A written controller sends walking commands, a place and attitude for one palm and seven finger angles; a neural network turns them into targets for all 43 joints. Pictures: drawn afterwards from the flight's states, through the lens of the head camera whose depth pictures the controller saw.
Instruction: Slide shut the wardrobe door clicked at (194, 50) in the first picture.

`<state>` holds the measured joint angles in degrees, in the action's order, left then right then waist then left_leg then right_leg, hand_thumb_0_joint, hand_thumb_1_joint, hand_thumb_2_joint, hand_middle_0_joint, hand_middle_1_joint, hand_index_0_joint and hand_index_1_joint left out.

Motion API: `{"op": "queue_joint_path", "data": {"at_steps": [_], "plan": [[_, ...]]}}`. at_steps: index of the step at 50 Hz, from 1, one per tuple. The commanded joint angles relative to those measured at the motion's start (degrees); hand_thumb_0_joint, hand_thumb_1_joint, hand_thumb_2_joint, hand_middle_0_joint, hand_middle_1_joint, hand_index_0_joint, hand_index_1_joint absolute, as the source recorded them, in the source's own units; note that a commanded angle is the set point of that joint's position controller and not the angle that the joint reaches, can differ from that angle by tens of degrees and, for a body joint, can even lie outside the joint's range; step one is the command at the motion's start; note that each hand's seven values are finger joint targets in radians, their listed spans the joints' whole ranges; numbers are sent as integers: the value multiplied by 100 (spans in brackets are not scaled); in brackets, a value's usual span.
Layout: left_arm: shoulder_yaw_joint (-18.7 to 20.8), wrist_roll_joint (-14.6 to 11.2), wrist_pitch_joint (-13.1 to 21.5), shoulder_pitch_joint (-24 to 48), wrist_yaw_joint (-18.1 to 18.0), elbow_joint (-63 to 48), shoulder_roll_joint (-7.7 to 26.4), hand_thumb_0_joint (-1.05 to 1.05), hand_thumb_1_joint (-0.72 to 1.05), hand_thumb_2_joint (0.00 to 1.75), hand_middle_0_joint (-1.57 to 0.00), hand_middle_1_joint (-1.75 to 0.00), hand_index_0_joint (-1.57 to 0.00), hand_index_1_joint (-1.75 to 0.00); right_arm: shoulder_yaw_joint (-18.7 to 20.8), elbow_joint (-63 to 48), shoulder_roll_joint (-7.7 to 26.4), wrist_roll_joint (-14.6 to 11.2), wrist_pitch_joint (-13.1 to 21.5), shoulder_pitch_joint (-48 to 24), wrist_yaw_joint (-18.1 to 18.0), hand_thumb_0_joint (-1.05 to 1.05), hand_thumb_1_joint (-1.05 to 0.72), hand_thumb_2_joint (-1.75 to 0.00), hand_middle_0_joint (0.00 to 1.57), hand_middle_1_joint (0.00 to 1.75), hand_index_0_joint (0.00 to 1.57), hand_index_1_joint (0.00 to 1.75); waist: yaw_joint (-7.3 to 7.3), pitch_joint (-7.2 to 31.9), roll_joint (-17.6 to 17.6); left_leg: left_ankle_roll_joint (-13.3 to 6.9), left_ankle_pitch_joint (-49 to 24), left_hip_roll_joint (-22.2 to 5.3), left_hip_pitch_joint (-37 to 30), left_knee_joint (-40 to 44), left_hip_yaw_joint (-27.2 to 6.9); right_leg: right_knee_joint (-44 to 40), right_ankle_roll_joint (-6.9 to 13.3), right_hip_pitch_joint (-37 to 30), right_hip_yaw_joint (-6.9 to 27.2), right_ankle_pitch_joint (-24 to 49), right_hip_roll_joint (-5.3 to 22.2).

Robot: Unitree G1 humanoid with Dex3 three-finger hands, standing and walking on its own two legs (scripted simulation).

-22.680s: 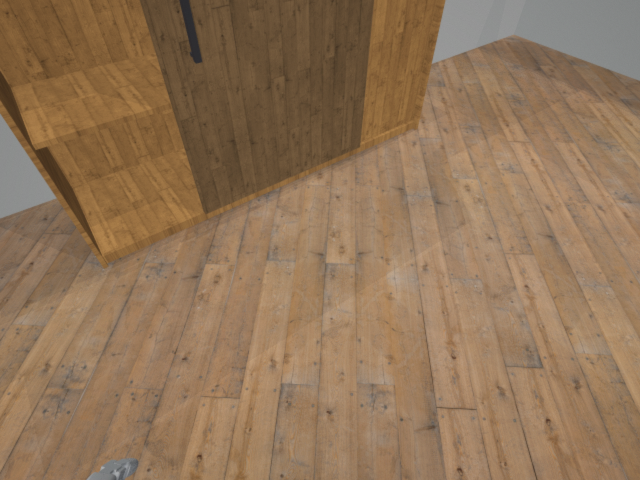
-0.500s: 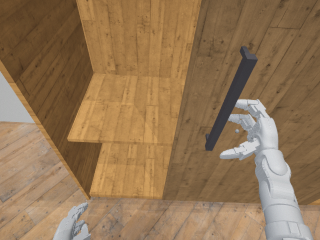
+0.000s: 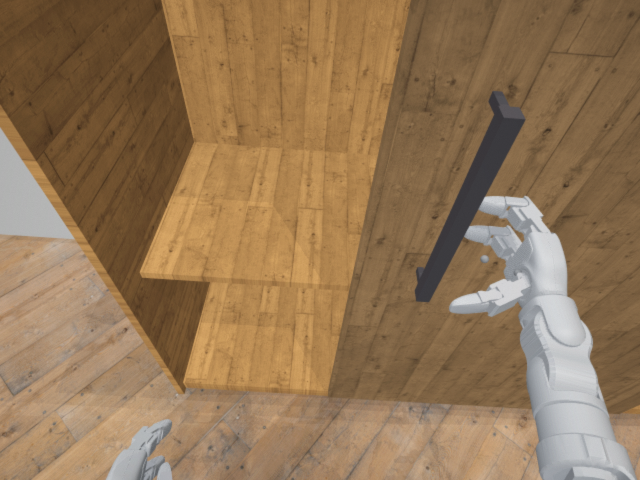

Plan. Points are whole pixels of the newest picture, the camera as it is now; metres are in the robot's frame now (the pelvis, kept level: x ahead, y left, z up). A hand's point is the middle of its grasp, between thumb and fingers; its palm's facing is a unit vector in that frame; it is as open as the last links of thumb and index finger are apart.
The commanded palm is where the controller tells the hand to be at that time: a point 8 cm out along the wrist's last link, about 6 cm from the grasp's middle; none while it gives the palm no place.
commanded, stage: move the hooked fingers beside the handle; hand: right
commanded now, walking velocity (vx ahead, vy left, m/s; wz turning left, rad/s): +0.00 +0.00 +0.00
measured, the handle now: (452, 217) +0.43 -0.12 +0.11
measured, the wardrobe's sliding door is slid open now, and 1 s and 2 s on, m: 0.43 0.43 0.43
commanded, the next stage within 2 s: feel for the door with the fingertips in 1.06 s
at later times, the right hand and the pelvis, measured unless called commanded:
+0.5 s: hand (498, 263) +0.37 -0.17 +0.10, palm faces -0.04 +1.00 -0.02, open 14.0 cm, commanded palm +0.35 -0.23 +0.10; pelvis +0.00 -0.01 +0.00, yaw -1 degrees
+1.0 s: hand (499, 258) +0.38 -0.17 +0.11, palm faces -0.03 +1.00 -0.03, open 14.0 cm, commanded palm +0.35 -0.23 +0.10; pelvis +0.00 +0.00 +0.00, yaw +0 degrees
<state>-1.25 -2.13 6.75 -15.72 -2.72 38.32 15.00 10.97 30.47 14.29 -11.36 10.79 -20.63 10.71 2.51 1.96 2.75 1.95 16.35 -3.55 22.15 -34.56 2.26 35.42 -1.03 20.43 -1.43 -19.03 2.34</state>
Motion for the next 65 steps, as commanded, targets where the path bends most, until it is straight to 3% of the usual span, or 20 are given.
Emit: {"op": "queue_joint_path", "data": {"at_steps": [1,3,7,11,14,18,21,27,33,36,38,41,43,46,50,52,56,57,61,65], "plan": [[239,-35,295,292,-92,-739,765,0,90,90,-20,-30,-20,-30,480,-1154,1325,-91,376,-2145,21,0,50,-30,30,120,30,120,-13,1363,-339,-259,-1480,294,-868,369,88,-467,169,-262,77,1242,-199],[242,-30,292,275,-109,-764,742,0,90,90,-20,-30,-20,-30,336,-1173,1110,-92,388,-2259,76,0,50,-30,30,120,30,120,43,1447,-310,-237,-1415,307,-821,367,87,-482,183,-321,60,1163,-207],[252,-16,313,249,-115,-780,733,0,90,90,-20,-30,-20,-30,527,-1310,1307,-126,421,-2071,157,0,50,-30,30,120,30,120,-15,1735,-155,-254,-1682,305,-980,337,82,-434,182,-486,53,1441,-204],[252,-32,324,286,-105,-800,772,0,90,90,-20,-30,-20,-30,581,-1238,1365,-183,375,-1765,266,0,50,-30,30,120,30,120,-56,1543,-212,-268,-1818,292,-999,337,98,-424,175,-386,51,1554,-198],[231,-51,309,306,-123,-801,761,0,90,90,-20,-30,-20,-30,349,-1175,1129,-189,321,-2032,326,0,50,-30,30,120,30,120,68,1318,-146,-256,-1502,305,-723,346,139,-457,155,-341,88,1296,-194],[252,-28,347,294,-129,-830,740,0,90,90,-20,-30,-20,-30,224,-1484,1007,-172,348,-2134,276,0,50,-30,30,120,30,120,65,1665,-77,-258,-1582,308,-764,298,147,-405,165,-576,123,1486,-198],[244,-25,334,281,-129,-736,798,0,90,90,-20,-30,-20,-30,483,-1278,1359,-165,326,-2135,197,0,50,-30,30,120,30,120,28,1506,-228,-269,-1506,299,-766,332,133,-392,160,-435,152,1404,-194],[207,-6,282,280,-133,-769,757,0,90,90,-20,-30,-20,-30,561,-1189,1412,-121,355,-2278,196,0,50,-30,30,120,30,120,34,1558,-106,-270,-1495,303,-799,306,124,-413,158,-419,152,1393,-203],[233,-24,293,277,-102,-833,741,0,90,90,-20,-30,-20,-30,327,-1193,1073,-174,323,-2040,278,0,50,-30,30,120,30,120,29,1588,-167,-266,-1647,329,-784,278,163,-405,149,-487,145,1579,-183],[239,-35,270,265,-102,-773,800,0,90,90,-20,-30,-20,-30,477,-1076,1325,-161,278,-2064,245,0,50,-30,30,120,30,120,16,1409,-244,-275,-1537,314,-750,319,160,-401,149,-356,155,1479,-182],[232,-29,267,264,-101,-805,749,0,90,90,-20,-30,-20,-30,272,-1150,1033,-146,269,-2161,248,0,50,-30,30,120,30,120,79,1454,-163,-257,-1526,319,-674,304,163,-395,158,-424,138,1447,-193],[247,-13,246,233,-111,-771,801,0,90,90,-20,-30,-20,-30,591,-1210,1495,-121,314,-2198,184,0,50,-30,30,120,30,120,-10,1598,-175,-276,-1566,307,-818,283,132,-375,153,-381,157,1517,-194],[244,11,272,242,-99,-830,720,0,90,90,-20,-30,-20,-30,482,-1494,1289,-115,388,-2174,179,0,50,-30,30,120,30,120,-18,1835,55,-269,-1722,309,-902,260,120,-381,154,-575,136,1672,-203],[244,-10,265,228,-99,-771,777,0,90,90,-20,-30,-20,-30,613,-1175,1423,-175,349,-1899,195,0,50,-30,30,120,30,120,-2,1564,-384,-255,-1766,320,-937,317,138,-397,165,-368,136,1620,-175],[250,-27,267,281,-111,-844,744,0,90,90,-20,-30,-20,-30,548,-1326,1304,-171,342,-1861,272,0,50,-30,30,120,30,120,-31,1604,28,-270,-1704,304,-896,299,120,-425,161,-435,100,1569,-197],[250,-10,274,243,-94,-857,746,0,90,90,-20,-30,-20,-30,570,-1408,1325,-170,331,-1729,279,0,50,-30,30,120,30,120,-37,1717,-68,-266,-1864,307,-1014,289,128,-412,169,-461,97,1702,-194],[243,-54,292,296,-111,-783,790,0,90,90,-20,-30,-20,-30,313,-1267,1150,-218,267,-2052,275,0,50,-30,30,120,30,120,98,1251,-324,-250,-1460,316,-713,389,160,-421,172,-321,130,1303,-187],[253,-38,284,261,-125,-769,788,0,90,90,-20,-30,-20,-30,403,-1329,1224,-192,281,-2221,252,0,50,-30,30,120,30,120,131,1410,-294,-230,-1417,323,-706,389,132,-421,187,-388,122,1232,-199],[256,-26,318,315,-98,-799,774,0,90,90,-20,-30,-20,-30,432,-1486,1270,-192,305,-1881,197,0,50,-30,30,120,30,120,-16,1574,-173,-272,-1676,294,-899,334,137,-386,170,-460,134,1553,-203],[247,-22,342,361,-79,-826,708,0,90,90,-20,-30,-20,-30,159,-1587,856,-175,317,-1779,141,0,50,-30,30,120,30,120,26,1542,-158,-251,-1695,302,-830,304,157,-406,157,-496,123,1527,-195]]}}
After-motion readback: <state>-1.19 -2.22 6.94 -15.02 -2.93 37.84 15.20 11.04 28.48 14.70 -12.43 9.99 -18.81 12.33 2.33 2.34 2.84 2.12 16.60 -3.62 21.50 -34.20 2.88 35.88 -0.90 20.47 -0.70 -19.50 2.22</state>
